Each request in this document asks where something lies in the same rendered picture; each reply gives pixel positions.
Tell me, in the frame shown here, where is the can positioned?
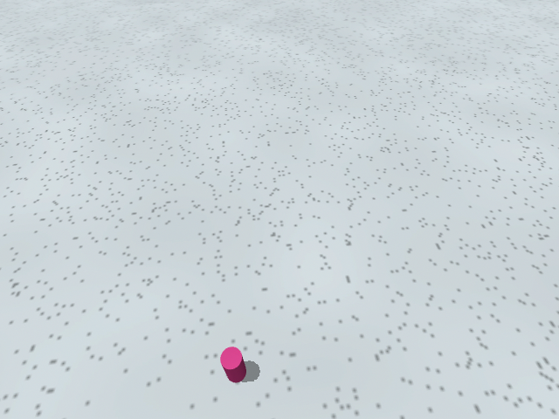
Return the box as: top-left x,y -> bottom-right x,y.
220,347 -> 246,382

